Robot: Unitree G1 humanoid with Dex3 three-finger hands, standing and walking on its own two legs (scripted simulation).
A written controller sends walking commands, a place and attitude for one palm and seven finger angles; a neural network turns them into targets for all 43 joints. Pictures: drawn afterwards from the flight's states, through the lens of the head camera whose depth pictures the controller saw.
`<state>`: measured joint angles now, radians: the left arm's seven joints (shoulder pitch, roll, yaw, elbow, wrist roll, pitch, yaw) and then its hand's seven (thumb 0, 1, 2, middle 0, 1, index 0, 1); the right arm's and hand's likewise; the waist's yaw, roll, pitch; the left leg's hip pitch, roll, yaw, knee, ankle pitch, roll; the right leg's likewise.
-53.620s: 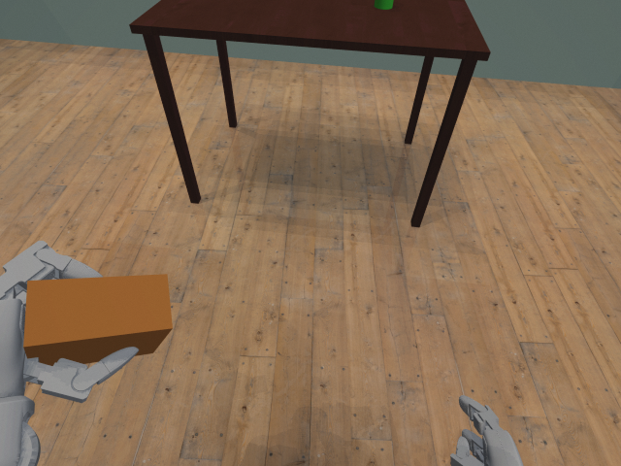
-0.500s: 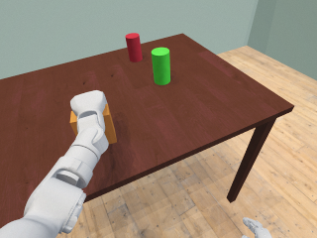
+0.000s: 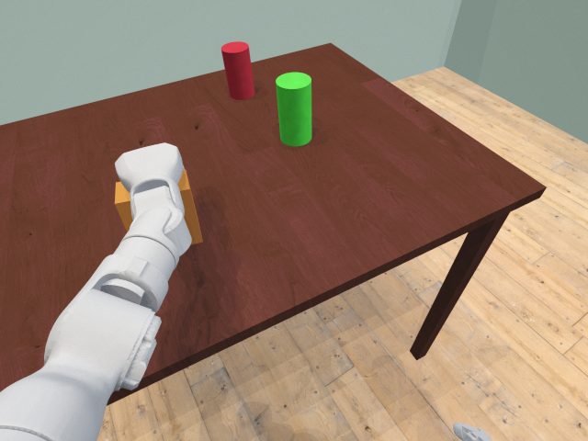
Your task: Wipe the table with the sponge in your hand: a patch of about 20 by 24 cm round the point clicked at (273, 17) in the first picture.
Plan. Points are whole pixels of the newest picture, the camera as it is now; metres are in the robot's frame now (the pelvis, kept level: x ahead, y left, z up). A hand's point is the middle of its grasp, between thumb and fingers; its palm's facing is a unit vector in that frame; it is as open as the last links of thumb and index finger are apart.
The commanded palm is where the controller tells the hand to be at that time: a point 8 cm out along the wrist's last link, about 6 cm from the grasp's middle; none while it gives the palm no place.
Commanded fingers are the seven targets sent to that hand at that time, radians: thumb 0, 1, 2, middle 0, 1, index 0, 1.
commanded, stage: wipe forward along the third lane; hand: left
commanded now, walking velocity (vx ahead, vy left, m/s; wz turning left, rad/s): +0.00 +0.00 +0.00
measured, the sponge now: (164, 222) +0.44 +0.21 +0.07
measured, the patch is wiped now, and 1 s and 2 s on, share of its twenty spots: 0.90 0.95 0.95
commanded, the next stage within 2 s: wipe back along the third lane in 0.04 s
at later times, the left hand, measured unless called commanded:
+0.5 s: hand (159, 195) +0.45 +0.21 +0.11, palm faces +0.02 -0.02 -1.00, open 9.8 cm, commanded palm +0.41 +0.19 +0.14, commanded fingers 0.00 0.10 1.30 -1.20 -1.60 -1.20 -1.60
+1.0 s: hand (163, 213) +0.41 +0.19 +0.11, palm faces +0.07 -0.06 -1.00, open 9.8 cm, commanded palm +0.36 +0.17 +0.14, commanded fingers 0.00 0.10 1.30 -1.20 -1.60 -1.20 -1.60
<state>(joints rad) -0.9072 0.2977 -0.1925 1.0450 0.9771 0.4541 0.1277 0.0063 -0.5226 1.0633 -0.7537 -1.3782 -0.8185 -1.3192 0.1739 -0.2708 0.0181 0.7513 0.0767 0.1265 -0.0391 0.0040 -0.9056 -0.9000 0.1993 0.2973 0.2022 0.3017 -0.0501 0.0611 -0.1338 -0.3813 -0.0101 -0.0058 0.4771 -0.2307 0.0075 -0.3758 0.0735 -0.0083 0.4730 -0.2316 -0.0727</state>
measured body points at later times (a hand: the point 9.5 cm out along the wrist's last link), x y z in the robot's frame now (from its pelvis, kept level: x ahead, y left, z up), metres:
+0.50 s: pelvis +0.02 +0.03 +0.00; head +0.02 +0.00 +0.45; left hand +0.45 +0.21 +0.16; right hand +0.14 -0.22 -0.13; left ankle +0.00 +0.12 -0.74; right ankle +0.00 -0.07 -0.74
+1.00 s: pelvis +0.04 +0.03 +0.00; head +0.01 +0.01 +0.45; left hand +0.41 +0.19 +0.16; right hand +0.27 -0.17 -0.08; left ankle +0.00 +0.12 -0.74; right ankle +0.00 -0.07 -0.74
